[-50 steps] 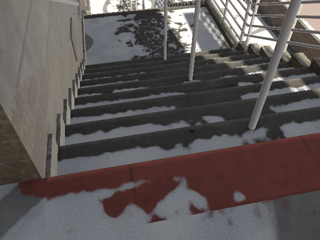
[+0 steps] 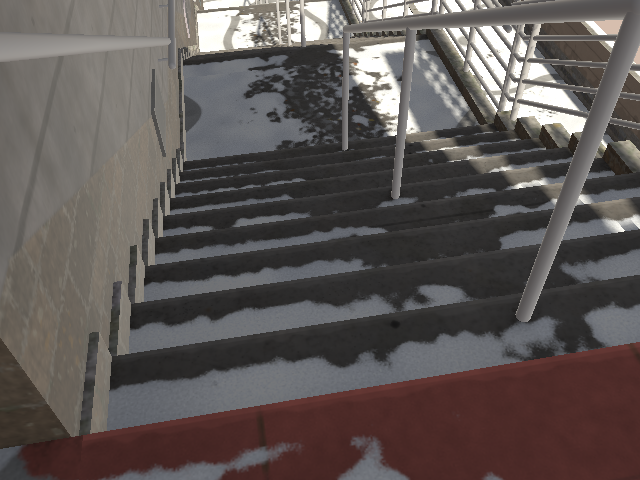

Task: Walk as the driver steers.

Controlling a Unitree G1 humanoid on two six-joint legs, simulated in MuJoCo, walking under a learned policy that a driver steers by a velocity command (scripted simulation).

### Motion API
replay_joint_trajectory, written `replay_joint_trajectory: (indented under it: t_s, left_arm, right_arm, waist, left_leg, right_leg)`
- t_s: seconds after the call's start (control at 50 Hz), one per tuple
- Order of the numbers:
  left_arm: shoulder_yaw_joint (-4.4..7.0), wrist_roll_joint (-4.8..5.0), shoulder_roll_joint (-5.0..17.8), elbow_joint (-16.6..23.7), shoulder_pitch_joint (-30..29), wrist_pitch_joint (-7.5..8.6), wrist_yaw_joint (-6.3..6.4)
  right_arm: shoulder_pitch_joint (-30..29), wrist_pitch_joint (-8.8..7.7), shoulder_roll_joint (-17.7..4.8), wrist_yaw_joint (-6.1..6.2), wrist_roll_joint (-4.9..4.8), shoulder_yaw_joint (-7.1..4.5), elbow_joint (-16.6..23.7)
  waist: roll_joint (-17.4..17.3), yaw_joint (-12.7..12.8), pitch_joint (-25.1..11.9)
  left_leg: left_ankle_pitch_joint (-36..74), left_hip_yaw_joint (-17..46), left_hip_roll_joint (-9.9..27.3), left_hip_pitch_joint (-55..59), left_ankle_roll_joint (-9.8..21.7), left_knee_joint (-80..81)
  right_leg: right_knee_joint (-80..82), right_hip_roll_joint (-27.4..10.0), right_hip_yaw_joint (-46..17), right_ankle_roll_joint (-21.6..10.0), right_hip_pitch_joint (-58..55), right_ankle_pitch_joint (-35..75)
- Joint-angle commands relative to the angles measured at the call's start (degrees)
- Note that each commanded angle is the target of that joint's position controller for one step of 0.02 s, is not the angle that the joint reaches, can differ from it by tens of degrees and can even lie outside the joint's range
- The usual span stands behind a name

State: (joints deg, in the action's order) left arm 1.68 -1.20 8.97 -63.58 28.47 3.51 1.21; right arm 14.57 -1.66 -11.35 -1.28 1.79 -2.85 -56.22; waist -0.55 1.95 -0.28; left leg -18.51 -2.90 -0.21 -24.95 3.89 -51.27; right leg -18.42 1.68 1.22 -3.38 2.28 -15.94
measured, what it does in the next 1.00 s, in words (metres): walks ahead: left foot, then right foot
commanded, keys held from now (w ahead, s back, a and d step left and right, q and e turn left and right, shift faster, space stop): w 1.00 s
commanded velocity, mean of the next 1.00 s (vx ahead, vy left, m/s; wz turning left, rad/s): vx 0.47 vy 0.00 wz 0.00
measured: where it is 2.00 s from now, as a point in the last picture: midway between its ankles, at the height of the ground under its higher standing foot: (305, 332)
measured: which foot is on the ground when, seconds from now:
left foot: up 0.00-0.24, down 0.26-0.82, up 0.84-1.00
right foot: down 0.00-0.28, up 0.30-0.78, down 0.80-1.00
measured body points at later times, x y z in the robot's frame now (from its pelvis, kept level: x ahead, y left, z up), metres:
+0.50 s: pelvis +0.23 +0.07 +0.00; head +0.24 +0.08 +0.45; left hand +0.28 +0.31 -0.15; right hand +0.20 -0.17 -0.15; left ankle +0.21 +0.13 -0.75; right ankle +0.25 -0.07 -0.66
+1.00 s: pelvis +0.49 +0.03 -0.01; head +0.51 +0.02 +0.44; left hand +0.53 +0.28 -0.15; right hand +0.52 -0.22 -0.15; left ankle +0.46 +0.17 -0.67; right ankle +0.53 -0.03 -0.75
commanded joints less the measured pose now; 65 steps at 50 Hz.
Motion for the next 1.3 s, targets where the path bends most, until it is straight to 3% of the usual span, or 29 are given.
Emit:
replay_joint_trajectory:
  t_s: [0.02, 0.1, 0.18, 0.22, 0.24, 0.26, 0.28, 0.3, 0.32, 0.34, 0.4, 0.5, 0.6, 0.68, 0.74, 0.78, 0.8, 0.82, 0.84, 0.86, 0.9, 0.94, 1.0, 1.08, 1.1, 1.16, 1.22, 1.26, 1.3]
  left_arm:
    - [0.63, 0.11, 5.0, 0.8, 2.8, 1.68, 0.1]
    - [0.37, -0.31, 5.9, 0.1, 4.9, 2.07, 0.01]
    - [0.57, -0.42, 8.0, -0.1, 4.3, 2.13, -0.03]
    - [1.05, -0.28, 9.9, 0.1, 1.9, 2.3, -0.13]
    - [1.15, -0.09, 10.1, 0.1, 1.5, 2.24, -0.24]
    - [0.95, -0.02, 9.5, 0.7, 0.9, 2.27, -0.38]
    - [-0.56, 0.98, 2.1, 2.7, 4.2, 1.96, -0.87]
    - [0.65, 0.56, 5.3, 2.2, 5.1, 1.95, -1.23]
    - [1.4, -0.18, 6.6, 3.3, 2.0, 1.6, -1.5]
    - [1.36, -0.61, 6.1, 4.5, -2.3, 1.79, -1.95]
    - [1.76, -1.35, 3.7, 4.8, -2.2, 0.08, -2.47]
    - [2.17, -1.12, 3.6, 8.5, -10.4, -1.98, -3.11]
    - [0.7, -0.6, 2.1, 13.0, -22.8, -1.77, -3.99]
    - [0.28, -0.06, 2.5, 15.8, -30.4, -1.13, -3.2]
    - [0.36, -0.57, 3.0, 16.9, -31.8, -0.07, -3.07]
    - [1.46, -0.12, 4.5, 14.7, -22.9, 0.72, -2.11]
    - [2.48, -0.38, 6.6, 11.5, -12.2, 1.39, -1.47]
    - [3.85, -1.56, 11.3, 9.6, -0.6, 1.64, -0.59]
    - [4.9, -0.83, 16.1, 9.2, 1.7, 0.66, -0.59]
    - [4.57, 1.51, 13.5, 8.8, -0.7, -0.37, -1.1]
    - [2.92, 0.98, 7.8, 11.1, -11.2, -0.01, -1.37]
    - [2.04, 0.61, 5.5, 11.0, -13.7, 0.62, -1.32]
    - [2.13, 0.76, 7.4, 9.7, -10.1, 2.27, -1.37]
    - [2.16, 1.0, 8.8, 8.1, -5.4, 2.15, -1.41]
    - [2.32, 0.17, 9.4, 7.8, -4.0, 2.33, -1.44]
    - [2.11, 0.14, 9.3, 7.6, -1.0, 1.97, -1.43]
    - [2.42, -0.1, 9.9, 5.6, 6.6, 2.34, -0.54]
    - [2.77, -0.16, 10.8, 5.2, 9.5, 2.8, 0.42]
    - [2.47, -0.16, 10.8, 6.4, 6.7, 3.17, 0.94]
  right_arm:
    - [-6.7, -1.13, -1.7, -0.77, 0.18, -0.49, 4.4]
    - [-14.3, -0.72, -0.4, -0.93, -0.2, 0.23, 7.3]
    - [-15.9, -0.81, -1.6, -0.72, -0.56, 0.08, 8.6]
    - [-8.7, -1.21, -3.0, -0.21, -0.69, -0.82, 6.7]
    - [-0.1, -1.67, -4.8, 0.29, -0.39, -1.9, 3.6]
    - [9.6, -2.37, -7.9, 0.85, 0.63, -3.1, 1.2]
    - [17.5, -2.67, -14.2, 1.04, 1.31, -4.31, 0.4]
    - [16.5, -1.94, -14.4, 0.56, -0.4, -4.41, -0.3]
    - [8.9, -1.86, -11.7, 0.63, -0.68, -3.68, 1.0]
    - [4.1, -2.3, -7.4, 0.34, -0.94, -2.66, 2.2]
    - [3.6, -3.52, -1.2, 0.89, -0.41, -0.52, 0.9]
    - [11.8, -4.25, -2.8, 1.55, -0.3, -0.1, -1.4]
    - [16.6, -3.35, -2.9, 1.54, -0.61, 0.84, -1.8]
    - [21.3, -3.43, -3.1, 2.26, -1.24, 1.13, -3.8]
    - [21.2, -3.26, -3.7, 2.96, -1.56, 1.17, -4.7]
    - [19.5, -3.19, -6.5, 3.61, -1.13, 0.48, -5.0]
    - [17.5, -3.25, -6.4, 3.67, -1.57, 0.63, -4.6]
    - [15.6, -3.52, -4.2, 3.68, -2.12, 1.36, -2.3]
    - [21.3, -3.15, 1.1, 2.84, -3.31, 2.32, -1.3]
    - [16.4, -2.77, -4.5, 2.81, -1.71, 0.46, -1.3]
    - [10.1, -3.1, -3.8, 2.28, -1.62, 0.22, 0.9]
    - [10.9, -1.49, -2.8, 1.94, 0.26, -0.23, 0.5]
    - [8.2, 0.93, -2.3, 1.91, -0.15, -0.74, 2.1]
    - [0.8, 2.35, -2.5, 0.59, 0.14, -0.07, 5.4]
    - [1.7, 2.49, -3.5, 0.49, -0.03, -0.51, 4.4]
    - [-1.9, 2.97, -6.1, 0.41, 0.45, -1.37, 5.4]
    - [-12.0, 2.07, -8.2, 0.35, 1.01, -2.83, 9.0]
    - [-15.1, 0.72, -8.8, 0.67, 0.89, -3.26, 10.4]
    - [-16.7, -0.12, -8.4, 0.34, 0.2, -3.29, 11.8]
  waist:
    - [5.6, -0.1, 8.7]
    - [7.2, 1.6, 9.2]
    - [8.6, 1.1, 8.9]
    - [7.7, -3.0, 6.0]
    - [4.5, -6.3, 1.4]
    - [1.6, -10.2, -4.4]
    - [-11.3, -9.9, -12.8]
    - [-10.9, -9.1, -13.9]
    - [-7.2, -5.3, -4.3]
    - [-2.5, -4.7, 0.5]
    - [-3.1, -0.3, 3.5]
    - [-3.0, -0.3, 6.3]
    - [-3.0, -3.3, 7.0]
    - [-2.7, -5.5, 8.2]
    - [-2.8, -5.2, 8.5]
    - [-4.7, -1.4, 3.8]
    - [-3.8, 3.4, -1.5]
    - [0.6, 8.0, -9.8]
    - [11.5, 5.6, -17.0]
    - [4.9, 6.0, -12.6]
    - [2.3, 1.7, -0.8]
    - [1.5, -2.4, 1.3]
    - [2.4, -3.5, 2.3]
    - [3.8, -3.2, 3.3]
    - [4.6, -2.9, 2.1]
    - [3.2, -2.4, 4.4]
    - [4.2, 1.4, 8.5]
    - [3.2, 3.6, 6.8]
    - [2.1, 2.6, 7.9]
  left_leg:
    - [4.6, -0.1, 2.2, -16.0, -1.2, 0.0]
    - [8.0, -2.2, 2.0, -13.2, -1.7, 8.3]
    - [7.2, -4.1, 0.7, -4.0, 0.4, 15.3]
    - [9.2, -5.1, -2.0, 8.1, 1.8, 19.3]
    - [9.2, -5.4, -3.6, 18.4, 2.8, 21.9]
    - [5.0, 1.7, 2.8, 31.2, 4.6, 23.2]
    - [-6.1, 27.5, 20.5, 44.4, 9.3, 30.0]
    - [-8.9, 43.6, 23.9, 40.5, 13.3, 39.4]
    - [-12.6, 35.6, 22.4, 32.4, 11.6, 39.6]
    - [-8.6, 28.4, 19.6, 24.5, 10.6, 40.8]
    - [6.9, 15.2, 13.2, 14.4, 7.1, 42.4]
    - [17.6, 9.5, 11.7, 15.4, 7.8, 42.8]
    - [30.1, 6.2, 11.6, 18.8, 7.6, 41.3]
    - [31.9, 6.5, 13.0, 25.9, 8.4, 40.1]
    - [45.3, 4.9, 12.7, 29.7, 6.7, 34.3]
    - [56.8, 3.5, 11.4, 29.2, 5.0, 24.7]
    - [53.8, 2.0, 10.0, 23.6, 3.5, 14.1]
    - [32.6, -0.3, 7.3, 10.8, 2.1, -3.1]
    - [-10.3, -1.8, -3.5, -6.9, 0.3, -23.2]
    - [-9.7, 5.0, -1.6, -12.6, 0.8, -28.1]
    - [-1.4, 6.2, 3.0, -10.1, 1.0, -22.2]
    - [0.2, 7.0, 5.2, -2.5, -0.4, -12.7]
    - [1.6, 5.6, 4.8, -1.0, -1.7, -6.1]
    - [11.1, 3.7, 4.9, -4.2, -2.7, -1.3]
    - [16.8, 3.4, 4.4, -4.4, -2.4, -5.9]
    - [17.7, 5.5, 5.6, -12.4, -2.1, -7.2]
    - [18.9, 10.4, 6.2, -30.0, -1.8, -4.8]
    - [19.2, 13.1, 6.0, -35.9, -1.9, -2.0]
    - [24.7, 12.0, 5.3, -31.3, -2.4, 4.6]
  right_leg:
    - [13.3, -14.3, -14.5, -8.6, -4.1, -0.1]
    - [11.6, -13.7, -9.8, -8.8, -2.1, 10.7]
    - [8.1, -14.9, -7.9, -8.3, 0.0, 19.5]
    - [0.2, -14.2, -5.6, -6.7, 2.2, 32.4]
    - [-10.5, -11.5, -2.7, -5.3, 3.7, 38.5]
    - [-24.6, -8.6, -0.5, -3.8, 12.1, 29.9]
    - [-46.4, -1.2, 3.1, -0.6, 27.2, -3.0]
    - [-56.8, 1.5, -3.4, -1.3, 32.9, -12.2]
    - [-59.9, -2.6, -4.4, -2.2, 35.8, -7.9]
    - [-57.9, -4.7, -4.0, -2.3, 35.0, -2.5]
    - [-50.6, -7.2, -3.3, -1.5, 27.6, 1.6]
    - [-41.9, -7.2, -0.7, 0.2, 34.0, 7.1]
    - [-24.9, -5.8, 2.1, 0.9, 34.2, 14.8]
    - [-18.4, -4.3, 3.8, -0.7, 35.4, 14.6]
    - [-13.0, -1.2, 5.3, -2.1, 31.2, 8.6]
    - [-11.2, 2.2, 6.9, -3.7, 18.6, 6.4]
    - [-9.1, 0.7, 4.3, -5.6, 4.8, 11.3]
    - [-7.9, -11.9, -9.9, -9.4, -11.8, 7.5]
    - [-2.3, -26.8, -35.7, -17.6, -24.1, 2.1]
    - [0.9, -24.4, -36.6, -17.2, -19.3, -0.8]
    - [5.5, -20.0, -22.0, -13.3, -2.5, 6.6]
    - [7.9, -15.8, -14.3, -10.1, 6.3, 14.4]
    - [9.8, -14.3, -10.6, -10.2, 8.7, 17.4]
    - [11.1, -12.4, -6.1, -8.4, 8.2, 20.3]
    - [9.2, -12.8, -5.8, -8.5, 7.8, 20.4]
    - [7.5, -14.2, -8.6, -9.6, 4.4, 14.2]
    - [3.5, -17.0, -13.8, -10.7, -9.2, 10.4]
    - [-0.2, -17.9, -14.4, -11.6, -16.7, 12.5]
    - [-1.6, -15.8, -11.7, -11.7, -9.3, 9.8]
